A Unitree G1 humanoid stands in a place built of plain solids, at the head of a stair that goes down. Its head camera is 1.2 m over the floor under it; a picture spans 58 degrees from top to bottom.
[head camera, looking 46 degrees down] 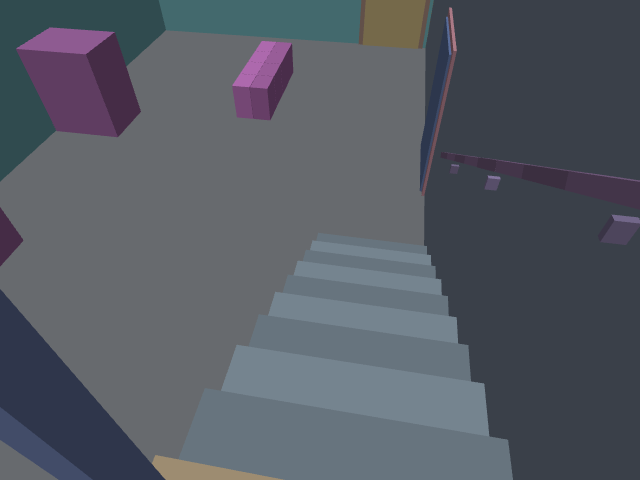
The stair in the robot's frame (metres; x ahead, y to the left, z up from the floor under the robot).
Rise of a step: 0.17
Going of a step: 0.27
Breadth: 0.98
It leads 10 degrees to the right of straight ahead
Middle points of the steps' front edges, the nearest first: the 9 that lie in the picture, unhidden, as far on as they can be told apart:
0.56 -0.10 -0.17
0.83 -0.14 -0.35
1.09 -0.19 -0.52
1.36 -0.23 -0.70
1.62 -0.28 -0.87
1.89 -0.33 -1.05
2.16 -0.37 -1.22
2.42 -0.42 -1.40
2.69 -0.46 -1.57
